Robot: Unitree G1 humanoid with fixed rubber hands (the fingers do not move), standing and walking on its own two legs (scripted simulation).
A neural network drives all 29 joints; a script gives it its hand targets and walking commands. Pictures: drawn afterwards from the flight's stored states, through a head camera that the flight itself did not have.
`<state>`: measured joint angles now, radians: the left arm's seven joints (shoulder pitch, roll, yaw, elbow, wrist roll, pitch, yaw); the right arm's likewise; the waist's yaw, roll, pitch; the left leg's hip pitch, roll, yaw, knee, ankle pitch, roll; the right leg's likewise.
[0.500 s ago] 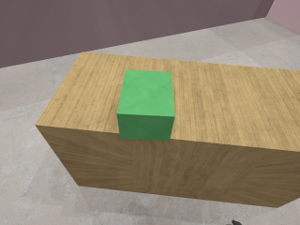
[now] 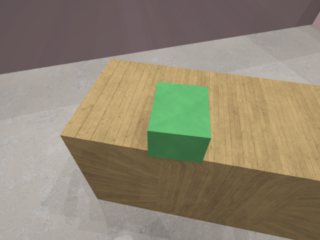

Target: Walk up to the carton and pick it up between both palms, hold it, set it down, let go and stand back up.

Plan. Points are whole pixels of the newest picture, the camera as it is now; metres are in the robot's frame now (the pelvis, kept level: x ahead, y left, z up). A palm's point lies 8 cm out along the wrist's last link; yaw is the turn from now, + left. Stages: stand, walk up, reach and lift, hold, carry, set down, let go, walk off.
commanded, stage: walk up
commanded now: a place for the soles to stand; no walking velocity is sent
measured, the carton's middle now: (178, 120) +0.51 -0.04 -0.04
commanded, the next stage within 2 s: none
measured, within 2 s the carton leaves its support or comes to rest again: neither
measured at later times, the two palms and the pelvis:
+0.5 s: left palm (55, 223) +0.19 +0.30 -0.14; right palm out of the picture +0.09 -0.20 -0.10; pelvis +0.08 +0.06 +0.00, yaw -4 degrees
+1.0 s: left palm (79, 210) +0.22 +0.24 -0.11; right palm out of the picture +0.11 -0.26 -0.10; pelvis +0.08 +0.01 -0.01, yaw -8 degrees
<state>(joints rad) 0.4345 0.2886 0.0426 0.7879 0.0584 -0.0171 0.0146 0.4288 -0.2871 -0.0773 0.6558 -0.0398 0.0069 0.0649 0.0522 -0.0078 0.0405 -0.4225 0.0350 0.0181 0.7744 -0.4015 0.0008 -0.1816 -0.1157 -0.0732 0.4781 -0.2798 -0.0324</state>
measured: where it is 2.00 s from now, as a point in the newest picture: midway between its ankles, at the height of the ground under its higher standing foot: outside the picture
